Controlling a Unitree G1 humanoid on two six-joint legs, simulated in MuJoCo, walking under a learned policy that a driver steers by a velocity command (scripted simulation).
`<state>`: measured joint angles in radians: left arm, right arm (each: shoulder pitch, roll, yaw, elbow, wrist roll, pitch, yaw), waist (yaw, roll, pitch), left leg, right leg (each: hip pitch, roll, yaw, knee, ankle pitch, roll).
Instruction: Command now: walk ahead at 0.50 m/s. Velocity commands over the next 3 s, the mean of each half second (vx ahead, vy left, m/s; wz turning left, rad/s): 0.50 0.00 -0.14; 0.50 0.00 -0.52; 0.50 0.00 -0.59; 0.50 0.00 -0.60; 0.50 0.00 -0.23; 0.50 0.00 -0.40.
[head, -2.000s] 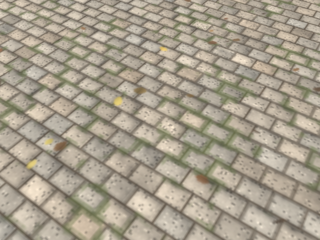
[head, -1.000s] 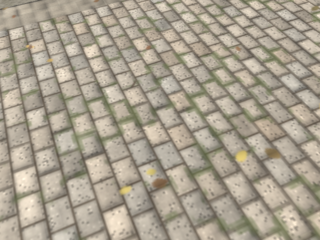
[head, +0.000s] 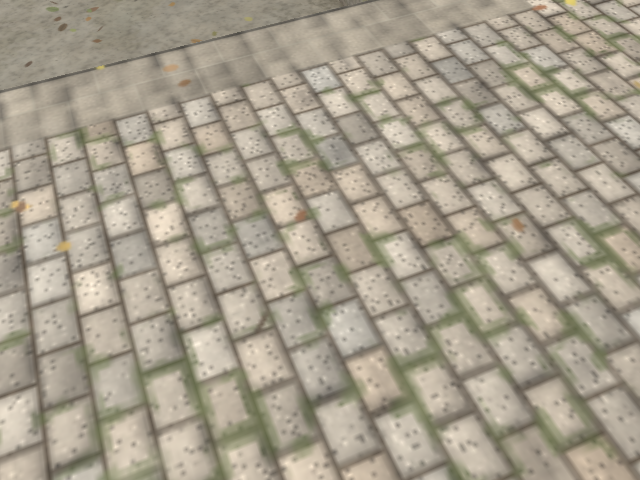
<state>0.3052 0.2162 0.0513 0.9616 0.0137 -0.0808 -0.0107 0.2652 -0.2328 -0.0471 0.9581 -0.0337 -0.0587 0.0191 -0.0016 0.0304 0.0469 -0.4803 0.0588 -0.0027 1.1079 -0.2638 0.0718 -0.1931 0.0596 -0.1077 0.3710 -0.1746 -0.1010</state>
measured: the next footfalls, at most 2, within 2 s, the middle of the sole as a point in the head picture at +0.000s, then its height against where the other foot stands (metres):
left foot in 0.36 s outside the picture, level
right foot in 0.90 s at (403, 432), level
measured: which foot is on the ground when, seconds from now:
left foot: up 0.00-0.34, down 0.36-0.92, up 0.94-1.00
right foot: down 0.00-0.38, up 0.40-0.88, down 0.90-1.00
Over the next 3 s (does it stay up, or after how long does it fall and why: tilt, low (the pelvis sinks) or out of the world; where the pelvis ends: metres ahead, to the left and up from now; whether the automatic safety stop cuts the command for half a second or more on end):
stays up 1.20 -0.83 -0.01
